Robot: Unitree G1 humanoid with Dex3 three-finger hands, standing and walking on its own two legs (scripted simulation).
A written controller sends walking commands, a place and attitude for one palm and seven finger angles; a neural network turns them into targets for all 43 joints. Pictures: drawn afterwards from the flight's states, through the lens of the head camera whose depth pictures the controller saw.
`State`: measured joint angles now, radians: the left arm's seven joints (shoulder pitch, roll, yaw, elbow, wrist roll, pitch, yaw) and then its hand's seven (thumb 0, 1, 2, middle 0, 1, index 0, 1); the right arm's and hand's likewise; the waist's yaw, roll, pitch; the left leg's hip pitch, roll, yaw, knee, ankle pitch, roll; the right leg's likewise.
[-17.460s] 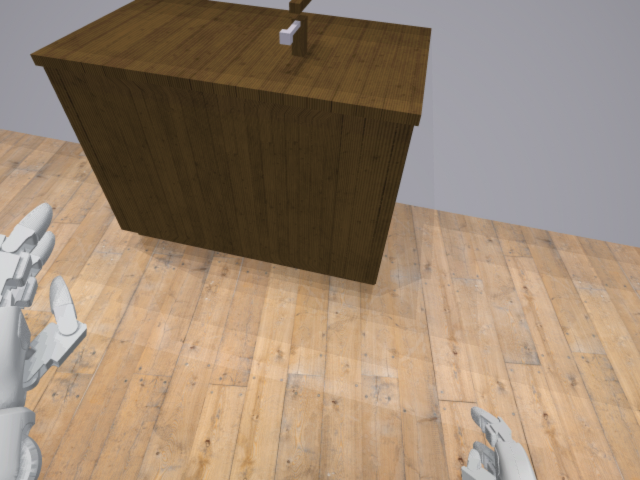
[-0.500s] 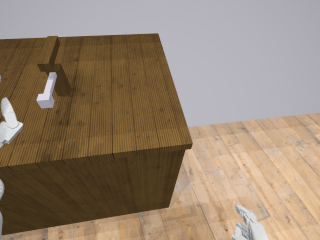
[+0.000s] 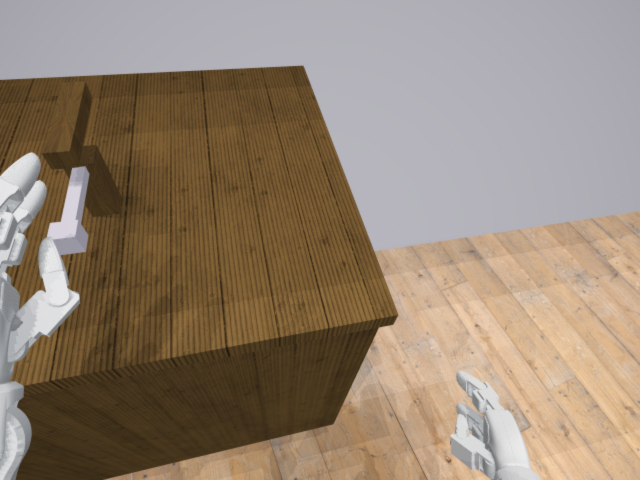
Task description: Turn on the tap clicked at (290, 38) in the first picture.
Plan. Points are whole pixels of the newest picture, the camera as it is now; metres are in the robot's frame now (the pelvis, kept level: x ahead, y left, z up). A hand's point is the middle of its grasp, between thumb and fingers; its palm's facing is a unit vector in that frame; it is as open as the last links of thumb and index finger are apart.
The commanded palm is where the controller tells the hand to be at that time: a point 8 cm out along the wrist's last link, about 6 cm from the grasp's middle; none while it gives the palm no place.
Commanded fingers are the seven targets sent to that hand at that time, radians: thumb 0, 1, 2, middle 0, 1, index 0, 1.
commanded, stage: come to a stop and stand still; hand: left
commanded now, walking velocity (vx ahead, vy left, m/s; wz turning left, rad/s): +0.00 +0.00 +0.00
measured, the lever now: (68, 237) +0.32 +0.32 +0.11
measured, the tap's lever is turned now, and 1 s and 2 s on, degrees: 0 0 0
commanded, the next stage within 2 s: look again from close up in 1.52 s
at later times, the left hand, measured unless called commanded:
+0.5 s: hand (87, 369) +0.17 +0.21 +0.15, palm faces +0.30 -0.88 -0.37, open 7.4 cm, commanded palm +0.12 +0.27 +0.18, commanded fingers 0.00 0.90 0.90 -0.20 -0.30 -0.20 -0.30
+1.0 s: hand out of the picture +0.12 +0.25 +0.16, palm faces +0.37 -0.86 -0.36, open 7.4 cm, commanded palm +0.06 +0.28 +0.18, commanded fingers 0.00 0.90 0.90 -0.20 -0.30 -0.20 -0.30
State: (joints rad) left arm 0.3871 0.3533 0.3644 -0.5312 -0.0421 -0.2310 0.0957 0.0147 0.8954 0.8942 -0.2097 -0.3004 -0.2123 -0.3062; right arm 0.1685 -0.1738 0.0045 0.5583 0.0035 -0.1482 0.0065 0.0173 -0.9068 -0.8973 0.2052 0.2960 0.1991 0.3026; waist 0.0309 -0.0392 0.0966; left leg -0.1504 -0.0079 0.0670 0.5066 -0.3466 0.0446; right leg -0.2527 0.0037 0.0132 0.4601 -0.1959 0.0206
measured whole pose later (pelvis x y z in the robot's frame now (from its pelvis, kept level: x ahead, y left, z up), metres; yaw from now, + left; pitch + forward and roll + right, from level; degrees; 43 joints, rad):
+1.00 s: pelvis -0.11 +0.01 -0.01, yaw -2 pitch -6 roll -1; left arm 0.35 0.35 0.38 -0.38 -0.01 -0.21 0.08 0.01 0.89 0.89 -0.21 -0.30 -0.22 -0.31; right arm 0.25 -0.18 -0.01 0.58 0.01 -0.15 -0.01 0.02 -0.91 -0.90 0.20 0.30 0.20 0.30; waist 0.00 -0.02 0.08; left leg -0.26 -0.02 0.07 0.59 -0.23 0.08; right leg -0.36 0.04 0.01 0.84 -0.38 0.01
